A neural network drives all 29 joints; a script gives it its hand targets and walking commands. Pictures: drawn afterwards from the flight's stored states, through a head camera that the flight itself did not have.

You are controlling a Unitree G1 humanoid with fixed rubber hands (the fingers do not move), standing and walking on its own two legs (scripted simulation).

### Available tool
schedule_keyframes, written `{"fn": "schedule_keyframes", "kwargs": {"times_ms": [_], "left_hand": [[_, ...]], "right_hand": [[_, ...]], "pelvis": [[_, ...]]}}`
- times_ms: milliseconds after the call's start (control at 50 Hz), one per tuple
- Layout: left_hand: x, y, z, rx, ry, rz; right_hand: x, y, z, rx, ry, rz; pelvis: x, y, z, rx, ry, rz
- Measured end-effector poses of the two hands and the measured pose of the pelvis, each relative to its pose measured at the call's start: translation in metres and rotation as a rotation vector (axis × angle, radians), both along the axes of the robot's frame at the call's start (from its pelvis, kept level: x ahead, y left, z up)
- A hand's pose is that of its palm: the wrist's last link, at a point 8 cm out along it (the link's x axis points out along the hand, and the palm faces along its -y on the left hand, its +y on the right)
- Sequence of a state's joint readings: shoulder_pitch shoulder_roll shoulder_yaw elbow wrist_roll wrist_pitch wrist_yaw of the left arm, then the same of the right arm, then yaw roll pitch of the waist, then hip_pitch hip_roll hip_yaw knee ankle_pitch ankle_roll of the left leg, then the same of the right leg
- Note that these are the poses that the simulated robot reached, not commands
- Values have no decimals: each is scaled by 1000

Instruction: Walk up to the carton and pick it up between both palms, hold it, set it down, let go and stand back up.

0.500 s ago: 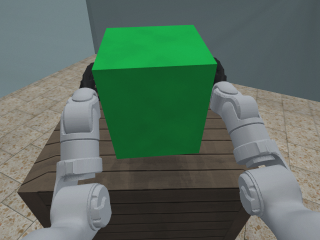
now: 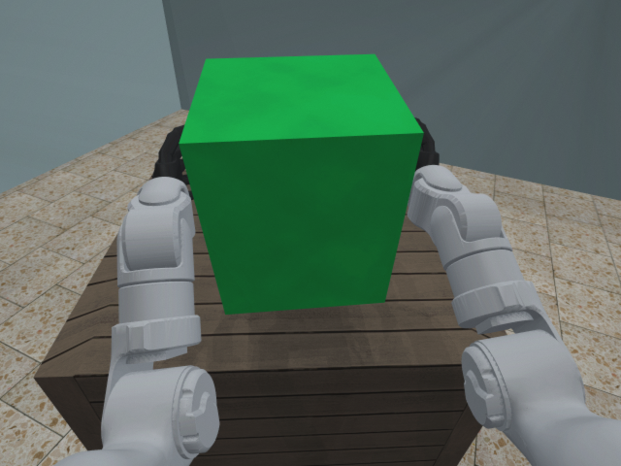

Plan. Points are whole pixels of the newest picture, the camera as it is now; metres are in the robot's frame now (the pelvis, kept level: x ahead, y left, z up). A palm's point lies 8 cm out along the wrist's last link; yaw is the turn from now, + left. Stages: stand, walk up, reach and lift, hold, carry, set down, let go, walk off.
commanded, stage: hold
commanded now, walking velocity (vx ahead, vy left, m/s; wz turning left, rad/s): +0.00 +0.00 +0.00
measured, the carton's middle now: (299, 185) +0.38 +0.00 +0.23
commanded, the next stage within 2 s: none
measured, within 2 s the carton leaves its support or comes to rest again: neither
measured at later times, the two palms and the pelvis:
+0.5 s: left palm (174, 184) +0.36 +0.15 +0.25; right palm (421, 169) +0.37 -0.15 +0.26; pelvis -0.01 -0.01 +0.00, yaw +0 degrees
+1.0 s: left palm (170, 185) +0.36 +0.15 +0.25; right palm (418, 173) +0.37 -0.15 +0.25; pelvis +0.00 +0.00 +0.00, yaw +0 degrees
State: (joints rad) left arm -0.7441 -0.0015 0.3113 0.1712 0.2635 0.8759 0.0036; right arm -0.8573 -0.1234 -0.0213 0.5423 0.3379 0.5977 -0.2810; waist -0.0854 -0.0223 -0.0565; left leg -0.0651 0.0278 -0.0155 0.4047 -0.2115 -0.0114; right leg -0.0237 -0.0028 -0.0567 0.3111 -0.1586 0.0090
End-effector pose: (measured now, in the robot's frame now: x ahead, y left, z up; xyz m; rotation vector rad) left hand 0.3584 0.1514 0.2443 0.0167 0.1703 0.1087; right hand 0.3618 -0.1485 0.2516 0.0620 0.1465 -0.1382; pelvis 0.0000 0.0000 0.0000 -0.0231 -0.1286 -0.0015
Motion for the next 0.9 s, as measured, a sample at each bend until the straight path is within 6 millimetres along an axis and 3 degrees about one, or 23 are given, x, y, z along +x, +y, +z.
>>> {"fn": "schedule_keyframes", "kwargs": {"times_ms": [400, 900], "left_hand": [[3, -2, 4, 4, 18, -1], [3, 0, -1, -11, 7, 3]], "right_hand": [[3, -2, 5, -14, 17, 1], [4, 0, -1, 4, 6, 1]], "pelvis": [[-8, -5, 0, 5, 21, 4], [2, -3, 0, 0, 8, 7]]}}
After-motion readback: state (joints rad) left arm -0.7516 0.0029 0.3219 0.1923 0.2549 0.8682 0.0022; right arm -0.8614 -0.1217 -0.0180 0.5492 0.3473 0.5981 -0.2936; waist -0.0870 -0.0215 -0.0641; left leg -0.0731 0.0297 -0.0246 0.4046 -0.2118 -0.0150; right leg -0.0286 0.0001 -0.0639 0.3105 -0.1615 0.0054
